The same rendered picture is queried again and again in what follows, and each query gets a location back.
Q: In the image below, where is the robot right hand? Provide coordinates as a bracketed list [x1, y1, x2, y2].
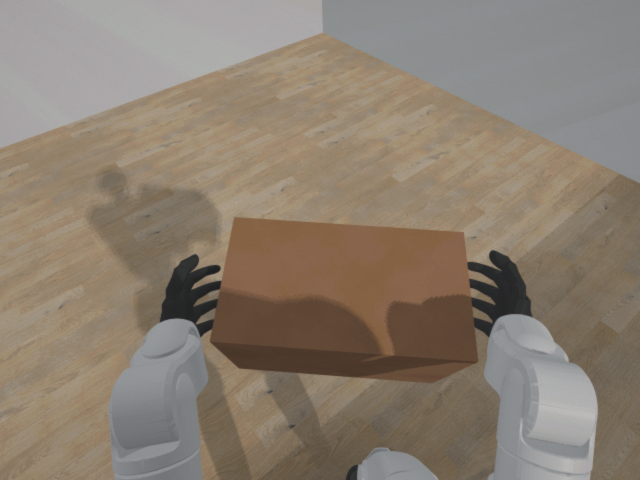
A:
[467, 250, 533, 337]

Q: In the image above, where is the robot left forearm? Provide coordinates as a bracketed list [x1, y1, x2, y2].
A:
[108, 319, 208, 480]

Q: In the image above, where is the carton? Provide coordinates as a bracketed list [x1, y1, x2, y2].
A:
[210, 217, 478, 383]

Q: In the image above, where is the robot right forearm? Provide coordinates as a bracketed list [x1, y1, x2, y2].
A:
[484, 314, 598, 480]

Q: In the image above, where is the robot right thigh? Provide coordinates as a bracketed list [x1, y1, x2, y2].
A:
[357, 451, 438, 480]

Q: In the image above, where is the right robot shin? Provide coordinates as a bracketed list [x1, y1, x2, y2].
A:
[365, 447, 390, 460]

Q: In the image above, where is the robot left hand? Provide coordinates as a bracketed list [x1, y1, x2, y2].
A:
[160, 254, 221, 337]

